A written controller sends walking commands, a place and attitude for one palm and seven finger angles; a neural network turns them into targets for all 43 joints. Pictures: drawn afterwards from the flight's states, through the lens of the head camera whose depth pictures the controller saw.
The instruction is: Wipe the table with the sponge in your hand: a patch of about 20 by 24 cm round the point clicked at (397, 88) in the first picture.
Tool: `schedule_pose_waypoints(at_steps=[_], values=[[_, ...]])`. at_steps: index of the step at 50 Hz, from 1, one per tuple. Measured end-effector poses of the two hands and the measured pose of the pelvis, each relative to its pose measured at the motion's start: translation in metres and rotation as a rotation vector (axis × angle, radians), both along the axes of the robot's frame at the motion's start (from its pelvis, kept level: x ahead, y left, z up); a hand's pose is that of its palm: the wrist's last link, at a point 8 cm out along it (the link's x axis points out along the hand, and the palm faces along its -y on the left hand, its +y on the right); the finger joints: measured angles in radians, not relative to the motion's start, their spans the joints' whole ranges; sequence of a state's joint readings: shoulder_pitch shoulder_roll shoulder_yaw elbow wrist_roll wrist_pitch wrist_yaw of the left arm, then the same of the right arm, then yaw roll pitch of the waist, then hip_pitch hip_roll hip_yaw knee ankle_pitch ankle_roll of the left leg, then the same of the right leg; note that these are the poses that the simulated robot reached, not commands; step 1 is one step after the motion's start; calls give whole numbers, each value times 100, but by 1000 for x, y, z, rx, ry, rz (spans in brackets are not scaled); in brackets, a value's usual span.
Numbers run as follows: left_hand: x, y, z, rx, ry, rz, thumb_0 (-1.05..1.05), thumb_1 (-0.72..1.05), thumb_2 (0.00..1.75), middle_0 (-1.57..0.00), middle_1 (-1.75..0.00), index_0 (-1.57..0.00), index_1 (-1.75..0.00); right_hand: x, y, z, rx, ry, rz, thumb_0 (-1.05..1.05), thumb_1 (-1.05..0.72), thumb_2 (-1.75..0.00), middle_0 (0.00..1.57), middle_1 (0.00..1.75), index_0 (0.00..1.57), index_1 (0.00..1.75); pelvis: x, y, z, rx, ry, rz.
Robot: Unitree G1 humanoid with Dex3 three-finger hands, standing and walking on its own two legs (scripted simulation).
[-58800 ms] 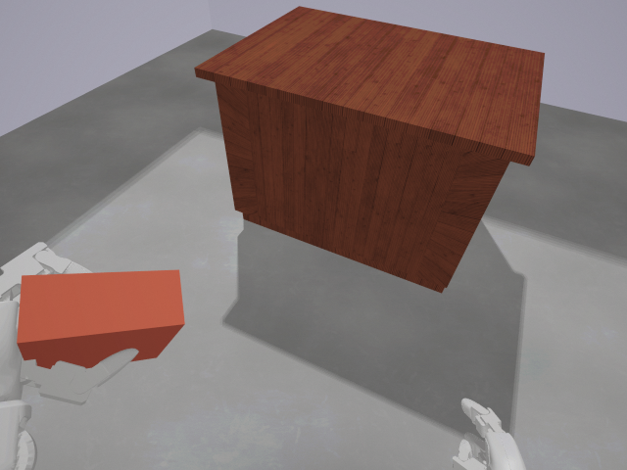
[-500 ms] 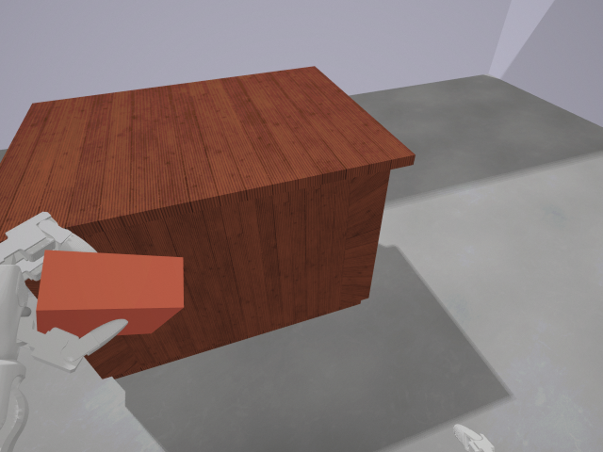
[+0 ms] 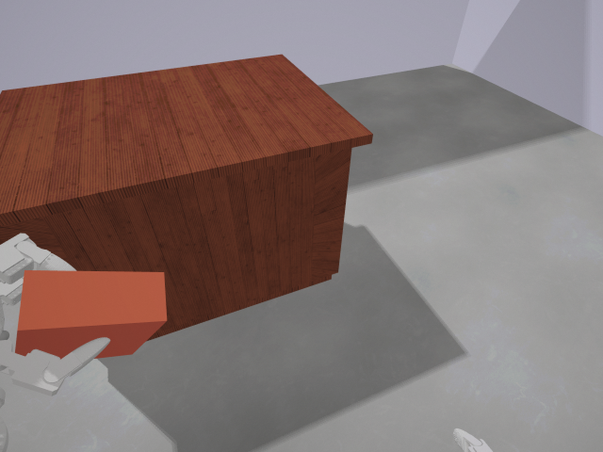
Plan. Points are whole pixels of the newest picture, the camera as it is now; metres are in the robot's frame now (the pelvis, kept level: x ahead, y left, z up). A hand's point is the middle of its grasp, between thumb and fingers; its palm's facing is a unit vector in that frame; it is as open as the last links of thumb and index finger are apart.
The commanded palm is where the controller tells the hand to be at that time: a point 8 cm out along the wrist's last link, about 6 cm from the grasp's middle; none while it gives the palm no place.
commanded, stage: stop stepping back and stand still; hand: left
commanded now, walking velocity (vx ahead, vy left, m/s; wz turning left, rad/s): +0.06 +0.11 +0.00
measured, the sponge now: (108, 319) +0.23 +0.22 +0.14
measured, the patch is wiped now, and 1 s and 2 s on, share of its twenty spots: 1.00 1.00 1.00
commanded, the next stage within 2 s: stand and wait in 0.34 s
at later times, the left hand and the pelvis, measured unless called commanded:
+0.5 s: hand (41, 359) +0.16 +0.23 +0.18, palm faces +0.40 -0.85 -0.34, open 9.6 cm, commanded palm +0.12 +0.28 +0.20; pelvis -0.03 +0.00 +0.01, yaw +2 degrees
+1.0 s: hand (18, 338) +0.19 +0.27 +0.17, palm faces +0.42 -0.84 -0.33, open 9.6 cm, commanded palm +0.14 +0.31 +0.20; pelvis -0.02 +0.02 +0.02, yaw +2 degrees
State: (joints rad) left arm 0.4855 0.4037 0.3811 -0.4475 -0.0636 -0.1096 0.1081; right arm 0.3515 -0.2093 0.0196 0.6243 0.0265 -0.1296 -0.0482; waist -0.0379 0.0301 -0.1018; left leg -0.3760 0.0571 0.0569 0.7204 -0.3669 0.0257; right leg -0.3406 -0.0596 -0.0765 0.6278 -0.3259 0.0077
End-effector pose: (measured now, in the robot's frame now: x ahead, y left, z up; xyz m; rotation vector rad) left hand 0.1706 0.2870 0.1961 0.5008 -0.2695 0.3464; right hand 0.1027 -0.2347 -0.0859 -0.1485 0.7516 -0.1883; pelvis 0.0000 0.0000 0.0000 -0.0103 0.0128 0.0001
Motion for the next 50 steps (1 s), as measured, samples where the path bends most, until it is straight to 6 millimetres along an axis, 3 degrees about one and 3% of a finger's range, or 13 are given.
schedule_pose_waypoints(at_steps=[4, 8, 11, 18, 23, 27, 35, 50], values=[[-20, -13, -12, -57, 23, -14, -1, -50, 110, -77, -142, -81, -138, -10, -12, -10, -23, 100, 26, 1, -90, -90, 20, 30, 21, 30, -15, -3, 0, -48, -27, 25], [-33, -16, -11, -82, -1, -35, -1, -50, 110, -77, -141, -81, -138, -7, -21, 9, -69, 85, 19, 2, -91, -90, 20, 30, 21, 30, -22, -4, 5, -16, -21, 11], [-34, -12, -10, -57, -44, -50, -1, -50, 110, -77, -141, -81, -138, 6, -24, 17, -126, -9, 11, 2, -91, -90, 20, 30, 21, 30, -28, 2, -6, -27, -16, 7], [-29, -10, 1, -8, -39, 21, -1, -50, 110, -77, -141, -81, -138, 25, -8, 24, -37, -132, 37, 1, -91, -90, 20, 30, 20, 30, -31, -8, -3, 15, -37, 13], [-43, -16, -2, -78, -7, 15, -1, -50, 110, -77, -142, -81, -138, 26, 2, 20, -16, -50, 91, 1, -91, -90, 20, 30, 20, 30, -31, -6, 8, -11, -40, 39], [-49, -7, -5, -95, 8, 31, -1, -50, 110, -77, -142, -81, -138, 27, 8, 27, -48, -23, 106, 1, -91, -90, 20, 30, 21, 30, -29, 0, 12, -3, -24, 45], [-44, 16, -9, -86, 40, 107, -1, -50, 110, -77, -142, -81, -138, 41, 24, 31, -45, -55, 106, 1, -91, -90, 20, 30, 21, 30, -25, 10, 15, -4, -26, 41], [-25, 23, -10, -121, 35, 61, -1, -50, 110, -77, -142, -81, -138, 65, 38, 51, -58, -107, 118, 1, -90, -90, 20, 30, 21, 30, -15, 23, 21, -10, -21, 31]])
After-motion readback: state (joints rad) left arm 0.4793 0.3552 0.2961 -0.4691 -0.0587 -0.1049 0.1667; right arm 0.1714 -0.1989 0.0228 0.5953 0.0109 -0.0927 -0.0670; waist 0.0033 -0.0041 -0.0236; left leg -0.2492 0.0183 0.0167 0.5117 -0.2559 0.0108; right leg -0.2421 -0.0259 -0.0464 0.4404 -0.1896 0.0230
